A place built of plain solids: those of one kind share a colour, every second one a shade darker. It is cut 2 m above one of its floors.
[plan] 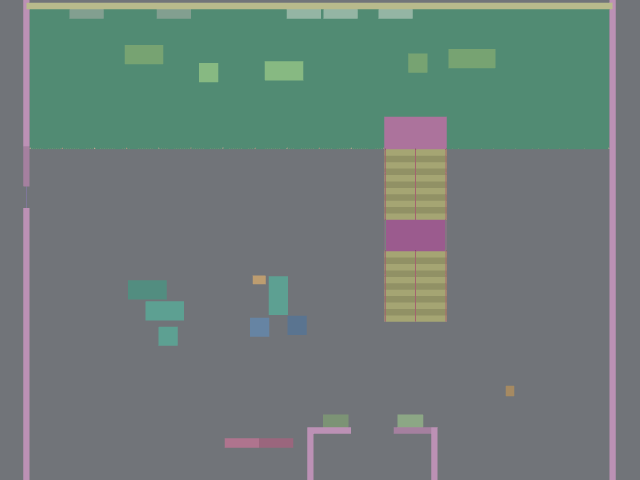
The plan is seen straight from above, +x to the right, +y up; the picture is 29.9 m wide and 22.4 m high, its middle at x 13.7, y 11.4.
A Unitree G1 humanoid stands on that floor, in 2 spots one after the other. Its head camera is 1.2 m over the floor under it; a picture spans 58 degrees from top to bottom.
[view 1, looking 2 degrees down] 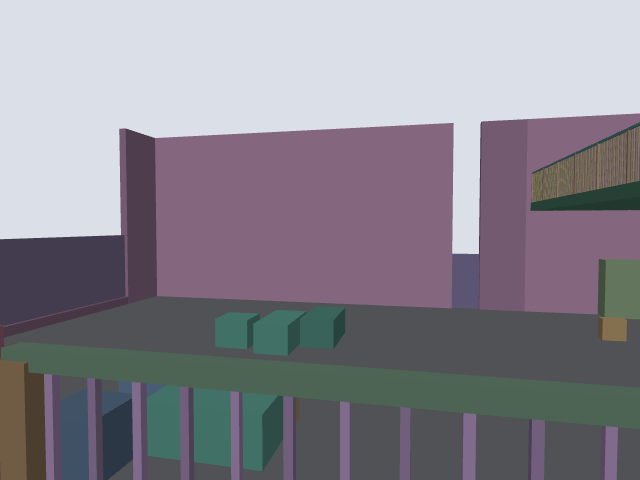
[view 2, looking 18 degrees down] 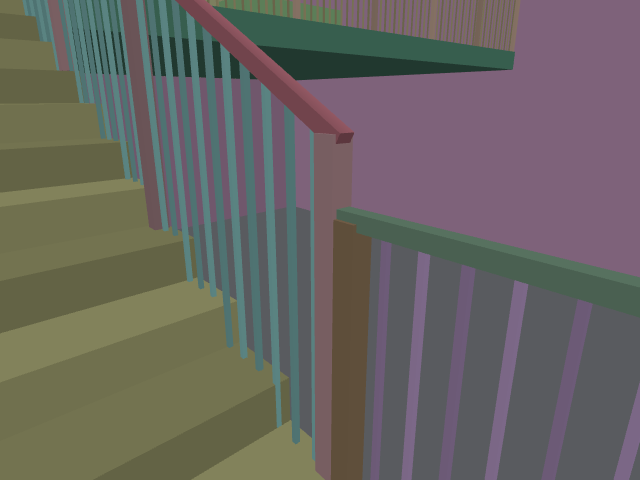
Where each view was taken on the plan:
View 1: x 17.43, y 11.68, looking -167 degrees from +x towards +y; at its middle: wall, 17.75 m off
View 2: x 18.89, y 11.68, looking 48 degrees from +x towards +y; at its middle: stair_posts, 1.03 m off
